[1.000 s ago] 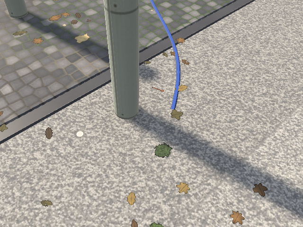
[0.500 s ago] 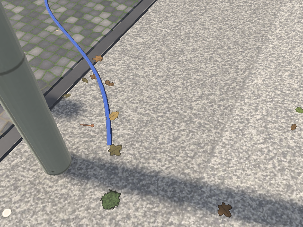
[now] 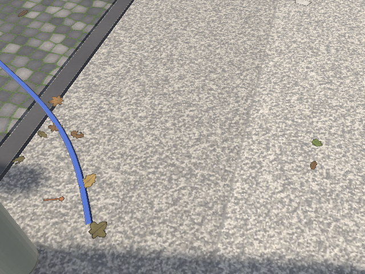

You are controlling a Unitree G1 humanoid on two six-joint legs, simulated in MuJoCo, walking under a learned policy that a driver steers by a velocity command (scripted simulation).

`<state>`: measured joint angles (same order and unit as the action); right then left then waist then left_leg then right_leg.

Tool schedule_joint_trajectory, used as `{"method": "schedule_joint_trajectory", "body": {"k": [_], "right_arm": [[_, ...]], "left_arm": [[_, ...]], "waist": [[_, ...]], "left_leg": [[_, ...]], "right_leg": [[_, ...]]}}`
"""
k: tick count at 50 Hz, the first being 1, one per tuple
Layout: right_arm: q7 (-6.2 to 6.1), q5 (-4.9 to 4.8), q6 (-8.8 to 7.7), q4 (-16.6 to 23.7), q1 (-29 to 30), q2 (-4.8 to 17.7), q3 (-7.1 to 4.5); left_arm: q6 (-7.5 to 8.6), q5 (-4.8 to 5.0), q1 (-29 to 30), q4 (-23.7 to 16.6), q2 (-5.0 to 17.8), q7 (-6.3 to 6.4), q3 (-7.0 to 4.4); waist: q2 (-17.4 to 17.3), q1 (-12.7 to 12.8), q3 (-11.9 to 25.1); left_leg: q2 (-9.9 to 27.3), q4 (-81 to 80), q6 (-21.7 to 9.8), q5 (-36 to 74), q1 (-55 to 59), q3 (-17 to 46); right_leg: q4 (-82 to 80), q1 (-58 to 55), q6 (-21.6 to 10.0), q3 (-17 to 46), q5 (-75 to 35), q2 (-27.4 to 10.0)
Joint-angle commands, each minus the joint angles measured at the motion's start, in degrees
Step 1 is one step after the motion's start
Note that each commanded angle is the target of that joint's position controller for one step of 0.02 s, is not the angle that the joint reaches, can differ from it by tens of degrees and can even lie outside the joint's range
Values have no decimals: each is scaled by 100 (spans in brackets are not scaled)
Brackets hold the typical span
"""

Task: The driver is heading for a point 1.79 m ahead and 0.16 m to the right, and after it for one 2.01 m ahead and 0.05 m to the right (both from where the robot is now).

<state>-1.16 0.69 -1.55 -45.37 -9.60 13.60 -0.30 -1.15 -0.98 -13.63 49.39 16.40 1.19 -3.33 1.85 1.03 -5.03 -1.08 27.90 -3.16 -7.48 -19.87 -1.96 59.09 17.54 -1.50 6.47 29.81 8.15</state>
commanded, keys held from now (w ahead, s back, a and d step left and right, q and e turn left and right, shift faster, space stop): no key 1.00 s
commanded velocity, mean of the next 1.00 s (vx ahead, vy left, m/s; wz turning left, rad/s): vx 0.02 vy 0.00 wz -0.04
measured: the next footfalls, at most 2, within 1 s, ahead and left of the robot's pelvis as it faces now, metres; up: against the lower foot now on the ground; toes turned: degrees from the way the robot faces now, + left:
right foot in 0.22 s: +0.03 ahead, -0.12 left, +0.00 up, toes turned +4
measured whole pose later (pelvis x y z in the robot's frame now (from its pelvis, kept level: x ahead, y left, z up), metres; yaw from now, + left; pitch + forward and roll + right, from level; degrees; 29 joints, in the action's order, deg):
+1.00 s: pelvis +0.05 -0.02 +0.01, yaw +1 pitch -2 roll +0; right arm -2.0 0.5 0.4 -65.4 -14.8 9.7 0.1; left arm 0.7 -0.4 -17.3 65.8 9.1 2.8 1.1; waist -0.1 -0.7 -1.6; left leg -0.9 22.8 -0.8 -8.8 -12.5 -0.2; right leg 21.7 3.2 -2.3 2.3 16.9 2.8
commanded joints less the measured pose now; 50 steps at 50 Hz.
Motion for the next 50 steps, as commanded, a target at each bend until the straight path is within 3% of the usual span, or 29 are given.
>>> {"method": "schedule_joint_trajectory", "body": {"k": [1,6,9,10,11,12,13,14,17,21,26,50], "right_arm": [[-28,68,7,174,23,557,-77],[-3,56,77,-114,-242,823,-147],[0,16,202,-178,-108,865,-177],[-3,14,227,-240,-220,831,-175],[11,-3,227,-256,-274,749,-165],[32,-66,228,-241,-356,635,-154],[53,-75,235,-335,-237,531,-134],[68,-46,222,-433,-295,473,-123],[75,11,159,-727,-549,593,-151],[52,-11,136,-991,-534,490,-112],[18,-8,140,-1270,-602,411,-78],[-101,-19,181,-1981,-846,83,-34]], "left_arm": [[-163,-1,-759,50,334,-53,-36],[-256,32,-388,232,231,10,80],[-193,26,-494,447,181,11,124],[-142,-2,-425,470,213,19,140],[-72,-78,-345,446,338,38,147],[-22,-63,-142,429,585,50,117],[35,3,14,513,363,24,185],[104,5,132,551,219,24,244],[192,48,37,737,267,72,244],[175,55,-239,957,171,82,260],[183,59,-346,1139,129,96,278],[210,54,-782,1610,-262,177,382]], "waist": [[-1032,162,755],[-1105,-62,837],[-1006,70,661],[-850,54,517],[-565,0,424],[-24,-211,255],[253,-231,117],[328,-325,135],[271,-353,197],[-49,-225,125],[-188,-186,148],[-153,-184,115]], "left_leg": [[1179,-1185,-755,1788,586,1175],[1185,-1346,-754,83,684,1322],[1091,-1405,-524,-1227,220,1373],[1049,-1453,-309,-1580,-50,1385],[957,-1336,-58,-1696,-238,1339],[559,-1175,126,-1523,-109,945],[344,-934,181,-833,737,649],[379,-800,169,-388,1277,655],[539,-803,62,-60,1411,764],[550,-940,91,-138,1053,788],[557,-946,111,-15,1072,792],[584,-719,80,545,1194,743]], "right_leg": [[-379,-174,244,-78,-237,-340],[-2051,-603,222,-446,-446,-497],[-3249,-1168,26,-631,-1317,-533],[-3709,-1360,-75,-439,-1599,-633],[-3994,-1413,-195,104,-1576,-1038],[-4181,-799,-386,668,-1017,-1438],[-4502,129,-427,810,-462,-1578],[-4678,428,-307,775,-349,-1528],[-4585,111,-138,451,-968,-1279],[-4410,-306,-218,326,-1369,-1238],[-4349,-434,-246,264,-1598,-1232],[-4187,-697,-222,100,-2391,-1231]]}}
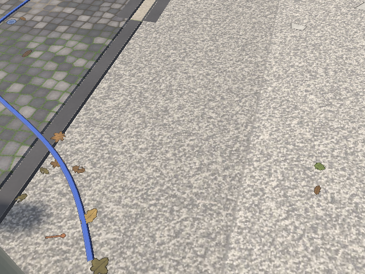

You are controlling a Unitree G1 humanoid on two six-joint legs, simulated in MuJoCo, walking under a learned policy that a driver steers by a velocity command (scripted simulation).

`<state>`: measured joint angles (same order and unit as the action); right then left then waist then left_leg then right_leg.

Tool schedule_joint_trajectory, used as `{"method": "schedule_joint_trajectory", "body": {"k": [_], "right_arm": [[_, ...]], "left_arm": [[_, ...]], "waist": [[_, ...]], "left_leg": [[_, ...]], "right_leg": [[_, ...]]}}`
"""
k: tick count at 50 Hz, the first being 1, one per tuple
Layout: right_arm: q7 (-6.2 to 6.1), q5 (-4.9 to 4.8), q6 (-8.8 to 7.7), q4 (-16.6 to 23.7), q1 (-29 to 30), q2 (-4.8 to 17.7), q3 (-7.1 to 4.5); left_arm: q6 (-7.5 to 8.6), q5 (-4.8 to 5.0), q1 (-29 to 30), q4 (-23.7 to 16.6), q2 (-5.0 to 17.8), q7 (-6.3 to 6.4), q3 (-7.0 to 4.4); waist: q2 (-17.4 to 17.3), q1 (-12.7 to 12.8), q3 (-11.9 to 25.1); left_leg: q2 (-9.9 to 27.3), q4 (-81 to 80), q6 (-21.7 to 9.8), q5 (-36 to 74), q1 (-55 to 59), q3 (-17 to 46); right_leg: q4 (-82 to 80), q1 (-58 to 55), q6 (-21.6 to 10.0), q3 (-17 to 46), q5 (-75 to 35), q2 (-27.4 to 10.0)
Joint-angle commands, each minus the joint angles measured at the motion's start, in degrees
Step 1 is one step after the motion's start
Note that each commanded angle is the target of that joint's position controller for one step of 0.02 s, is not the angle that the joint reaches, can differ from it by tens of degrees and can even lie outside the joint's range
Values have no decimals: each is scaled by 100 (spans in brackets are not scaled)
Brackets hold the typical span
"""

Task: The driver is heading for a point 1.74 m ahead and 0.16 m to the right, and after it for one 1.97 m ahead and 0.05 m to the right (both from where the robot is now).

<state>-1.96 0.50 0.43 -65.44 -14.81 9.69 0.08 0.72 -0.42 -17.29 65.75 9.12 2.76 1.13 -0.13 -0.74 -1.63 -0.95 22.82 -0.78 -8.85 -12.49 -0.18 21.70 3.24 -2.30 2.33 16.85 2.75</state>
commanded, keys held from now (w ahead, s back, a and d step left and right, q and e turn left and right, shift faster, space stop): no key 0.44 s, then w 0.56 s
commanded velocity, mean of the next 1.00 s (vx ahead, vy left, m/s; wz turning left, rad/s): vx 0.17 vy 0.00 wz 0.00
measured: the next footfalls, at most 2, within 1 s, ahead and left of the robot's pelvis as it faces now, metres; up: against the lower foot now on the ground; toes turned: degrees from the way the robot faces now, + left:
left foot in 0.76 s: +0.17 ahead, +0.12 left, +0.00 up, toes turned +4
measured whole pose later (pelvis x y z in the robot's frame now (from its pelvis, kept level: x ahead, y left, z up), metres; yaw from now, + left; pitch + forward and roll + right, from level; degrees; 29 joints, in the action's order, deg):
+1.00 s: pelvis +0.19 +0.06 +0.00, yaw +0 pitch +0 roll +0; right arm -0.4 1.1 -5.1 -62.6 -25.2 8.3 -1.5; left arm 2.9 -2.0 -13.1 58.0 11.3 -1.5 -2.8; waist 1.5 -0.4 -1.1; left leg -3.8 16.1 -5.2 -14.6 -1.6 -4.8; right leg 60.1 31.4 -4.3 -1.8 11.4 -3.4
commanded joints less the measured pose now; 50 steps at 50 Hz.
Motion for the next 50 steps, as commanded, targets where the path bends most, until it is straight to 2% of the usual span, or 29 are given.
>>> {"method": "schedule_joint_trajectory", "body": {"k": [1,22,23,25,26,27,28,30,32,34,35,36,37,38,39,40,41,42,43,45,47,50], "right_arm": [[-24,-1,-15,11,-327,462,-72],[-56,-5,0,-176,-444,293,-65],[-52,2,5,-190,-468,255,-55],[-28,28,28,-107,-343,303,-90],[3,60,33,-27,-238,306,-112],[43,106,22,102,-34,284,-118],[79,161,-14,246,140,203,-103],[132,172,-140,529,476,242,-130],[192,143,-280,739,613,343,-185],[252,64,-385,898,654,414,-245],[277,29,-408,920,517,411,-273],[292,-1,-419,841,133,340,-290],[284,-30,-426,598,-589,303,-340],[235,-21,-448,324,-1389,525,-465],[161,70,-471,224,-2308,1153,-625],[189,56,-381,55,-2562,1258,-626],[177,92,-346,250,-1802,963,-536],[198,95,-383,506,-1146,765,-474],[201,89,-438,634,-797,698,-429],[170,68,-544,597,-799,461,-312],[137,57,-613,460,-1163,451,-266],[125,42,-639,319,-1594,523,-220]], "left_arm": [[24,-2,-432,-19,455,23,-63],[45,-10,-715,38,274,46,-60],[45,-21,-786,55,251,43,-56],[13,-36,-901,57,456,34,-152],[-15,-32,-987,40,595,24,-217],[-31,-22,-1149,34,690,16,-270],[-26,-25,-1250,37,747,12,-312],[53,-90,-1424,49,709,0,-350],[164,-135,-1477,38,759,-17,-398],[255,-124,-1372,-21,783,-35,-425],[286,-110,-1262,-63,813,-43,-438],[305,-69,-1033,-128,839,-54,-444],[331,-28,-788,-207,837,-77,-435],[394,-40,-771,-248,746,-123,-395],[441,5,-700,-501,348,-192,-276],[439,-106,-731,-621,422,-234,-323],[386,-177,-530,-652,511,-277,-367],[405,-171,-336,-685,403,-335,-343],[424,-137,-315,-683,300,-367,-341],[339,-184,-443,-649,303,-405,-376],[246,-162,-327,-711,352,-431,-415],[172,-149,534,-1054,298,-458,-390]], "waist": [[45,-6,-230],[58,7,-314],[73,29,-211],[296,101,-394],[563,184,-578],[740,301,-886],[849,370,-1188],[786,463,-1447],[648,426,-1354],[624,321,-1139],[658,195,-1017],[626,-66,-893],[456,-438,-668],[-12,-750,-254],[-1380,-1060,281],[-1694,-859,324],[-818,-400,-279],[-257,-221,-623],[-75,-25,-646],[-182,170,-502],[-294,205,-453],[-334,54,-628]], "left_leg": [[570,-206,-156,687,455,563],[568,-154,-126,697,432,532],[509,-162,-130,296,461,498],[194,249,-182,-877,124,244],[-16,670,-206,-1491,-327,33],[-148,1108,-206,-1739,-947,-164],[-83,1480,-214,-1705,-1429,-342],[235,2131,-256,-1684,-2162,-268],[394,2240,-289,-1716,-2617,-192],[351,1835,-308,-1516,-2262,-270],[268,1570,-327,-1298,-1790,-354],[128,1120,-355,-911,-926,-502],[-162,634,-380,-548,398,-666],[-109,423,-431,-564,1703,-397],[1451,-698,-864,-2240,2632,1976],[2247,-1495,-1253,-2732,2509,3866],[2213,-1377,-1270,-3103,1790,3491],[2032,-1422,-1195,-2576,1164,2884],[1779,-1504,-1093,-1825,824,2277],[1415,-1539,-949,-557,687,1437],[1298,-1482,-943,535,871,988],[1240,-1568,-1018,1425,1055,649]], "right_leg": [[-447,730,-142,510,-1105,-693],[-452,676,-147,483,-1234,-708],[-550,640,-172,493,-713,-674],[-740,762,-370,705,955,-649],[-929,777,-565,1065,1929,-809],[-1213,730,-782,1525,2648,-1131],[-1409,676,-1000,1917,2931,-1508],[-1534,403,-1290,2295,2356,-1906],[-1378,-177,-1341,2127,1295,-1939],[-1180,-274,-1220,1749,329,-1816],[-1050,-86,-1130,1536,-69,-1739],[-817,379,-984,1220,-368,-1582],[-303,1047,-798,844,-941,-1305],[763,1655,-616,387,-1469,-926],[2833,2676,-243,-417,-510,-163],[4162,3414,-245,-299,1391,179],[4808,3635,-400,33,1021,-303],[4805,3609,-451,74,387,-532],[4576,3368,-444,51,-35,-682],[4305,3047,-329,-112,-337,-748],[4136,3194,-243,-304,-503,-693],[3618,3707,-104,-562,-810,-661]]}}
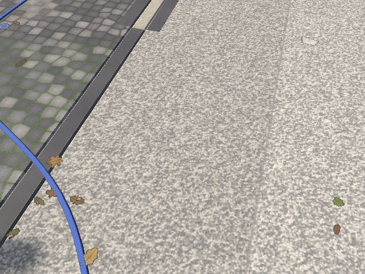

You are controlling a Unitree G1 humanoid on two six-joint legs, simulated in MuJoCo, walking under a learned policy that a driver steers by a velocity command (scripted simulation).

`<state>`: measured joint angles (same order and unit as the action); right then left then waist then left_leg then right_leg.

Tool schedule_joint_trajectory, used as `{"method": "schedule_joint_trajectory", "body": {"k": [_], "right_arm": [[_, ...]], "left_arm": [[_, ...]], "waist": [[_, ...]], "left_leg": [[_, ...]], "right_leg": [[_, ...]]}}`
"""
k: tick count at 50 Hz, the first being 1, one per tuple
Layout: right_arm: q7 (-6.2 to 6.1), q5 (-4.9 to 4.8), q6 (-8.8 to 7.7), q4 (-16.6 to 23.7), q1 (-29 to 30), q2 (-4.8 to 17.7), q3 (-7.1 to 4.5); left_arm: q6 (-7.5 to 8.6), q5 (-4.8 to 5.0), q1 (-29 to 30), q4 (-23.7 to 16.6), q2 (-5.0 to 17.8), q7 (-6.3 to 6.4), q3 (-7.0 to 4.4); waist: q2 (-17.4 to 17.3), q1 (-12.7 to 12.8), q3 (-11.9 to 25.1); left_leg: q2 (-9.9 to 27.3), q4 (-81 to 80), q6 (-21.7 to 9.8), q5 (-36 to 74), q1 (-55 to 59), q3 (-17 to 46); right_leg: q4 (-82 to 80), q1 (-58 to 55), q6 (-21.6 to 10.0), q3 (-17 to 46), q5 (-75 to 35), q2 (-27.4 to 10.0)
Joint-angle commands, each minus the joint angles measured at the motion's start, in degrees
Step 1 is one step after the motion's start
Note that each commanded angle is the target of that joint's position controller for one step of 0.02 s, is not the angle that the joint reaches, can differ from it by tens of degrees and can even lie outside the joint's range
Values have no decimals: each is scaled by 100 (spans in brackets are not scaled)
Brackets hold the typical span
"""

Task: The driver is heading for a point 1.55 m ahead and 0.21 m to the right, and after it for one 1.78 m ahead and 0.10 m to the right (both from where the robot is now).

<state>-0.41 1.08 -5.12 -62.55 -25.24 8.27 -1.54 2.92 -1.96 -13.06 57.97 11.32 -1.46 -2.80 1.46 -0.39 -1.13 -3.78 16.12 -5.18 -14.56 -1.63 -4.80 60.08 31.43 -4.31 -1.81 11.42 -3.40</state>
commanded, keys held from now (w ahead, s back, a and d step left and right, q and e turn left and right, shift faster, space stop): w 0.92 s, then w+e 0.08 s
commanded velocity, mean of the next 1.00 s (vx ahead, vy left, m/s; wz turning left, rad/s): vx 0.49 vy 0.00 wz -0.01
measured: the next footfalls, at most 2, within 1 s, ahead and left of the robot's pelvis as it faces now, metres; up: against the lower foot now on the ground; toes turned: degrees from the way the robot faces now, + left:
right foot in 0.26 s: +0.33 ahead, -0.08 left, +0.00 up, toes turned -3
left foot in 0.82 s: +0.64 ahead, +0.09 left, +0.00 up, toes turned +5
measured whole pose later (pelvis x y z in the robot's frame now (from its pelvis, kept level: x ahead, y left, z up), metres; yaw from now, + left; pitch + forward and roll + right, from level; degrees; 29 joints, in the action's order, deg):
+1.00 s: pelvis +0.58 +0.03 +0.00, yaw -1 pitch +0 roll +0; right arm 0.1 1.2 -4.9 -57.2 -15.4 12.0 -3.6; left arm 4.0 -1.4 -15.7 56.8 11.9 -0.4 -3.2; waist 1.7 0.4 -2.5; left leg -3.6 21.0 -5.9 -9.6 -11.8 -7.0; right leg 65.6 26.5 -4.7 0.6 17.1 -2.2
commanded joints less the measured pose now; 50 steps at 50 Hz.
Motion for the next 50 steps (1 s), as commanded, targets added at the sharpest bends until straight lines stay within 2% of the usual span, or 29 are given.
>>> {"method": "schedule_joint_trajectory", "body": {"k": [1,5,8,10,12,13,14,15,16,17,18,19,20,22,25,28,29,35,36,38,39,40,41,42,43,44,45,47,50], "right_arm": [[-28,-14,-88,16,-608,631,-32],[-36,-36,-119,-53,-725,610,16],[-79,-23,-141,-114,-738,708,5],[-92,-25,-144,-71,-503,907,-37],[-106,18,-72,-16,-304,973,-76],[-86,-23,-44,38,-261,934,-68],[-30,-142,-31,224,-578,454,32],[24,-201,-20,169,-962,485,-48],[6,-79,6,313,-373,791,-128],[32,-31,-24,473,131,802,-140],[47,-7,-24,496,252,631,-126],[66,84,43,498,237,569,-134],[89,128,121,423,-15,458,-139],[129,142,231,468,54,419,-154],[166,128,316,783,879,544,-182],[210,62,287,1151,1848,528,-136],[217,55,271,1239,2113,470,-97],[209,19,201,1557,2942,515,-53],[204,22,177,1592,2951,552,-64],[134,-30,102,1464,2411,685,-137],[85,-8,69,1278,1818,790,-197],[32,44,19,970,904,906,-273],[-29,197,-24,777,-50,1302,-394],[-4,274,-3,744,-407,1875,-541],[65,11,106,782,-6,1593,-509],[82,-54,111,895,669,1334,-421],[108,-29,69,945,991,974,-331],[63,6,10,806,1025,602,-229],[21,-8,-118,634,603,727,-240]], "left_arm": [[-53,17,470,-422,72,-45,16],[-18,96,1395,-836,14,-50,86],[-4,118,1568,-983,113,-22,72],[46,73,1185,-910,278,32,0],[132,75,-162,-454,503,115,-148],[188,-5,-1016,-206,690,168,-240],[204,-156,-1714,-147,1255,210,-384],[120,-28,-1463,-162,1289,133,-404],[100,113,-763,-254,1032,105,-341],[138,146,-331,-331,659,86,-236],[189,125,-127,-284,418,86,-167],[241,124,-211,-183,227,118,-97],[286,120,-351,-61,154,160,-63],[372,113,-665,63,295,184,-66],[391,113,-956,111,523,177,-82],[360,139,-1245,131,430,152,-22],[353,161,-1359,154,512,144,-39],[331,83,-1932,370,548,226,-22],[326,62,-1907,385,582,246,-31],[356,63,-1636,312,608,259,-8],[348,60,-1534,298,695,267,-25],[327,91,-1396,260,719,260,-23],[335,154,-1358,93,593,249,28],[306,407,-2159,16,-8,187,123],[280,214,-1753,80,610,199,-62],[307,155,-1225,-154,581,184,-81],[339,139,-932,-222,503,165,-72],[170,39,-1005,-138,316,123,-80],[-31,22,-986,-107,114,49,-79]], "waist": [[-482,-25,-760],[-605,-162,-851],[-642,-102,-776],[-686,134,-422],[-709,693,342],[-569,1028,774],[357,987,1543],[822,682,1897],[164,431,997],[-108,352,339],[-245,121,-45],[-190,-38,-163],[-44,-174,-194],[-24,-241,-229],[0,-148,-434],[86,81,-528],[144,165,-526],[225,427,-559],[233,382,-552],[335,50,-247],[368,-207,62],[224,-611,533],[-128,-931,1170],[-1439,-596,1917],[-579,-558,1735],[-533,-313,782],[-277,-183,355],[-348,134,32],[-424,245,-80]], "left_leg": [[1483,-937,-587,2203,-29,1014],[1347,-972,-462,3054,-36,665],[1493,-810,-442,3833,299,580],[1526,-99,-380,5245,617,440],[1446,1551,-274,5850,710,330],[1266,2825,-209,4706,-103,249],[646,4964,-63,1682,-1660,-9],[-162,6382,-39,-1494,-2989,536],[339,6465,-132,-961,-3455,860],[543,6164,-136,-525,-3480,798],[747,5737,-122,-229,-3210,804],[855,5439,-59,-165,-2891,800],[911,5255,6,-97,-2654,773],[924,5028,110,38,-2729,623],[1062,4396,259,621,-3383,448],[1014,3343,370,1159,-3584,232],[952,2914,362,1382,-3512,179],[680,1734,151,1454,-3567,-16],[642,1622,77,1281,-3514,-11],[357,1493,-107,758,-2640,-126],[185,1377,-213,621,-1990,-157],[158,1019,-346,934,-896,-145],[1169,999,-617,623,555,911],[2904,545,-1555,344,2184,3762],[2676,115,-1545,-17,1864,4238],[2468,-50,-1331,43,1003,3261],[2213,-293,-1140,476,307,2674],[1764,-521,-739,1249,-476,1709],[1682,-744,-614,1643,-747,1112]], "right_leg": [[-548,965,132,-215,-398,-22],[-1936,527,137,-479,-900,184],[-2546,30,-84,-518,-972,336],[-2668,-571,-274,-568,-560,587],[-3018,-1860,-482,-580,-361,807],[-3305,-3149,-642,-159,-358,387],[-3479,-4643,-1140,2036,387,-1291],[-4393,-5040,-1801,4397,653,-2054],[-4600,-4248,-1566,3676,1306,-1778],[-4837,-3380,-1381,2973,1206,-1575],[-5020,-2715,-1161,2363,567,-1313],[-5089,-2265,-1002,1913,-3,-1089],[-5113,-2029,-911,1614,-293,-913],[-5166,-1941,-904,1266,-921,-796],[-5381,-2101,-848,962,-1090,-681],[-5408,-2367,-714,594,-1814,-521],[-5426,-2438,-675,507,-1977,-501],[-5117,-3684,-687,417,-2775,-776],[-4981,-3861,-694,410,-3051,-855],[-4346,-3920,-584,293,-4633,-856],[-3684,-3935,-505,237,-5238,-812],[-2643,-3629,-386,75,-5023,-626],[-1120,-2517,-296,-60,-3322,-391],[1228,-393,-20,-346,828,686],[1845,266,-113,419,1554,610],[1708,570,-147,474,1097,298],[1351,454,-146,473,727,103],[816,-36,-79,462,558,-97],[535,-81,-2,399,371,-103]]}}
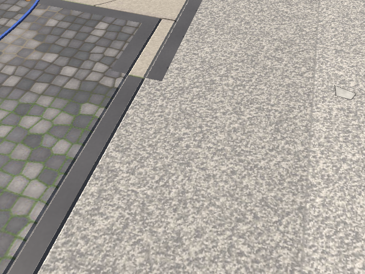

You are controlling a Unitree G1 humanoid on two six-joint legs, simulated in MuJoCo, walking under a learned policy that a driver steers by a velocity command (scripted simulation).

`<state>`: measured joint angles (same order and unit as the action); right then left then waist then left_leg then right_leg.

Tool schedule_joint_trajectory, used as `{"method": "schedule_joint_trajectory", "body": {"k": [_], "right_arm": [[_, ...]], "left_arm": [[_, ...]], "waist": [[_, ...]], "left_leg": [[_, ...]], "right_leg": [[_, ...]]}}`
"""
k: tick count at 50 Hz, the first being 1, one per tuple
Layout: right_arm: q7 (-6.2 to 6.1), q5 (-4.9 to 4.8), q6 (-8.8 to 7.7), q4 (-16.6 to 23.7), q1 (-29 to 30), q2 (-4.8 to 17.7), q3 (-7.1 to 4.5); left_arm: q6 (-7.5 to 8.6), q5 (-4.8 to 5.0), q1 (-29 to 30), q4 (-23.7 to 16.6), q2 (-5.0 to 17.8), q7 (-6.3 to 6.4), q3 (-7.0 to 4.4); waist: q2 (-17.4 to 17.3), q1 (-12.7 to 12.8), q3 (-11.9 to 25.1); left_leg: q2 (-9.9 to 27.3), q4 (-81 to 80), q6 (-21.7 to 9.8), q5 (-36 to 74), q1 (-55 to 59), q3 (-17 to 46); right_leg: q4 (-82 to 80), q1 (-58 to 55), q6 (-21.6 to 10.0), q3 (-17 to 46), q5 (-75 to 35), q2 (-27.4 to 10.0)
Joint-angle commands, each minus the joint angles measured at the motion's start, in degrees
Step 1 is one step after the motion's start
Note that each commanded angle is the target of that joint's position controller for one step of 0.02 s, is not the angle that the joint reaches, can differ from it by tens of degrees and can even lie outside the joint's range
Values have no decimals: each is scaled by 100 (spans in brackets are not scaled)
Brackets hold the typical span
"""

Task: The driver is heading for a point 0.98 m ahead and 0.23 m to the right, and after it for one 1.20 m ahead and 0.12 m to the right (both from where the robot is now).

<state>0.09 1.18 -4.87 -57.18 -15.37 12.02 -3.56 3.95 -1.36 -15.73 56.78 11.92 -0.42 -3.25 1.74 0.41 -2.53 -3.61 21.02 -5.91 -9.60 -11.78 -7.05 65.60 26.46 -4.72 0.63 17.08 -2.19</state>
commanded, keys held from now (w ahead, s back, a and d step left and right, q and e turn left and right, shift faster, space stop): w+e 0.62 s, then w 0.38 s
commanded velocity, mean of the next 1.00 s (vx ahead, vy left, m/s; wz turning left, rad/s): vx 0.50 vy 0.00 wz -0.38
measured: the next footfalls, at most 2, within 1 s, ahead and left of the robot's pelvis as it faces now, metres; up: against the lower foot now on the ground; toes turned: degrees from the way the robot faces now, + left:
right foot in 0.36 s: +0.33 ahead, -0.11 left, +0.00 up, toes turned -15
left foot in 0.90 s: +0.69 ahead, -0.08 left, +0.00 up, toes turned -23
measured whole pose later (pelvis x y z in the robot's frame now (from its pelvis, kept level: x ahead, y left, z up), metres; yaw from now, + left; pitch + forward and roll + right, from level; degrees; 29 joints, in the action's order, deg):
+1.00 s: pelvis +0.55 -0.10 -0.01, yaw -25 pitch +0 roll +0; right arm 0.7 1.7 -3.8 -45.9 -7.7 13.9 -2.3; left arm 3.9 -0.9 -22.5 54.4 14.6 0.3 -2.9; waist 0.8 2.4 -3.1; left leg -2.3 30.9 -4.4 -9.5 -22.1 -4.2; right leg 62.1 10.9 -5.6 4.6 23.0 6.3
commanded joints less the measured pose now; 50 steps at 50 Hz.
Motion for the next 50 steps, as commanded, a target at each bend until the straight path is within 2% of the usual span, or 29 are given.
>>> {"method": "schedule_joint_trajectory", "body": {"k": [1,4,8,11,14,15,17,18,19,20,21,22,23,24,25,26,28,29,34,37,40,42,44,45,46,47,48,49,50], "right_arm": [[-38,-9,-152,96,-426,485,-60],[-49,-4,-179,34,-724,410,-3],[-83,-34,-226,-6,-899,435,29],[-152,-18,-223,-188,-1309,485,20],[-234,4,-161,-212,-1262,638,-13],[-271,-8,-116,-209,-1199,713,-26],[-292,1,-24,-119,-1050,839,-52],[-262,-19,6,-26,-940,876,-61],[-199,-21,6,209,-874,716,-46],[-48,-144,-38,592,-968,376,-15],[-11,-48,-93,689,-301,703,-61],[18,-70,-185,841,-28,682,-44],[-6,-64,-206,773,-87,650,-53],[-22,48,-118,774,-111,606,-54],[-4,142,8,739,-272,507,-33],[25,167,107,736,-359,444,-36],[59,157,229,917,-55,430,-39],[57,134,266,1036,192,498,-48],[96,104,303,1507,1287,561,-3],[160,99,259,1674,1739,444,87],[181,52,195,1859,2118,507,126],[159,37,145,1841,1820,643,98],[59,9,90,1521,765,895,-13],[-12,26,38,1267,-114,993,-68],[-102,160,3,1137,-1018,1368,-159],[-48,233,46,1048,-1158,1877,-309],[36,33,116,1092,-707,1368,-216],[57,-22,117,1191,-129,996,-121],[75,16,87,1180,87,761,-58]], "left_arm": [[-165,-26,-491,-55,81,-66,-45],[-183,-35,292,-349,148,-128,-37],[-137,3,1025,-623,39,-188,59],[-151,-32,1583,-898,59,-207,100],[-140,-50,1434,-939,161,-170,50],[-149,-20,1222,-900,241,-141,9],[-130,-41,311,-610,393,-125,-107],[-102,-107,-449,-385,611,-99,-223],[-98,-144,-1046,-311,1142,-31,-398],[-169,-80,-768,-497,1528,-52,-470],[-230,45,-642,-461,1367,-33,-436],[-223,60,-296,-504,1134,-4,-367],[-185,55,-72,-505,859,-1,-298],[-129,89,57,-533,758,35,-258],[-69,110,123,-557,704,54,-223],[0,102,32,-566,709,60,-214],[51,159,-222,-504,901,63,-249],[42,133,-335,-496,1000,61,-267],[1,125,-959,-460,979,51,-236],[27,122,-1233,-387,861,91,-171],[43,53,-1374,-341,933,146,-145],[67,23,-1180,-362,1050,181,-150],[100,-13,-982,-375,1189,174,-169],[110,2,-868,-387,1201,142,-164],[138,41,-937,-552,929,110,-85],[103,274,-1828,-503,480,77,-28],[77,47,-1518,-444,939,108,-82],[71,22,-993,-559,921,75,-93],[74,10,-676,-644,821,40,-55]], "waist": [[-479,145,-70],[-476,1,-307],[-581,-148,-322],[-538,-305,-411],[-617,-118,-219],[-674,-9,-66],[-770,348,469],[-644,736,816],[17,948,1328],[1126,523,1696],[70,589,1075],[-9,419,444],[-469,130,82],[-505,-49,24],[-374,-175,106],[-244,-190,218],[-159,-196,169],[-60,-125,72],[102,271,-36],[146,446,-13],[215,542,-114],[280,290,-88],[335,-180,383],[164,-621,827],[-369,-882,1544],[-1841,-454,2093],[-886,-323,1543],[-448,-184,676],[-168,-135,324]], "left_leg": [[1644,-1363,-509,977,217,1192],[1554,-1547,-354,1069,321,753],[1380,-1458,-136,1911,572,44],[1607,-1268,-112,2720,1239,-133],[1757,-546,-38,4600,1829,-423],[1839,-125,4,5376,1984,-462],[1827,1364,-16,5643,1896,-585],[1749,2628,83,4755,1194,-660],[1420,4541,228,1936,-104,-710],[27,6397,492,-2268,-2446,14],[483,6263,409,-1717,-3157,886],[714,5825,376,-1147,-3183,894],[893,5240,412,-882,-2802,886],[999,4851,500,-839,-2428,902],[1040,4588,590,-804,-2106,889],[1004,4467,652,-796,-1984,808],[979,4119,782,-560,-2097,673],[994,3957,845,-366,-2294,622],[938,2755,909,638,-2927,586],[792,2049,753,989,-2839,491],[623,1439,530,961,-2660,404],[488,1050,306,643,-2063,429],[132,832,84,169,-771,351],[231,479,-59,456,341,414],[1375,537,-323,12,1751,1627],[2811,-7,-1231,-36,2980,4427],[2613,-455,-1105,-714,2368,4836],[2424,-578,-991,-835,1488,3854],[2148,-749,-862,-374,945,3236]], "right_leg": [[-141,653,61,117,-414,-254],[-780,1173,122,104,-1218,-302],[-2135,900,118,-365,-1989,-180],[-2666,931,-46,-659,-1731,-60],[-2947,549,-338,-915,-1067,242],[-2935,285,-453,-1012,-727,419],[-3315,-784,-688,-1091,-431,785],[-3774,-1934,-911,-742,-533,714],[-3914,-3170,-1307,942,-264,-587],[-4791,-4431,-2327,4331,-336,-1923],[-4982,-4037,-2100,3685,-270,-1713],[-5125,-3262,-1837,2946,-742,-1572],[-5231,-2558,-1553,2426,-1556,-1288],[-5252,-2139,-1380,1981,-2136,-1002],[-5286,-1912,-1283,1651,-2466,-787],[-5258,-1863,-1275,1479,-2868,-649],[-5287,-1722,-1198,1291,-3119,-449],[-5336,-1709,-1112,1290,-3046,-387],[-5385,-2345,-748,1382,-3178,-348],[-5305,-2783,-664,1278,-3522,-363],[-5212,-3181,-672,1336,-3853,-550],[-4967,-3256,-557,1287,-4520,-671],[-3942,-3247,-398,1151,-5892,-588],[-2895,-2906,-318,945,-5608,-374],[-1337,-1912,-259,763,-3787,-55],[672,-50,9,289,806,1089],[1082,492,-98,698,993,765],[926,620,-85,671,489,494],[649,565,-72,596,213,306]]}}
Velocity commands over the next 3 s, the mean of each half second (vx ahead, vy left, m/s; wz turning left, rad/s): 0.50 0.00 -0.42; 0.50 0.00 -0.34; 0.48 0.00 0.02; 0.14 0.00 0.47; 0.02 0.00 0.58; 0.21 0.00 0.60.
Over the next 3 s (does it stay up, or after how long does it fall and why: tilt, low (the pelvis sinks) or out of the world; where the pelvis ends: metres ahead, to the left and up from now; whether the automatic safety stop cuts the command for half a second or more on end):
stays up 0.87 -0.22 0.00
